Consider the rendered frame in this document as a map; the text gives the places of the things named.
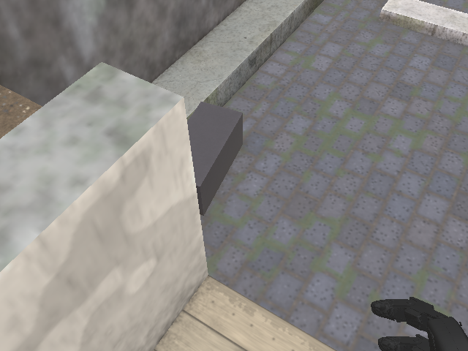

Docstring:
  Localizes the robot right hand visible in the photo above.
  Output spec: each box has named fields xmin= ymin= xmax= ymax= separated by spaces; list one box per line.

xmin=371 ymin=297 xmax=468 ymax=351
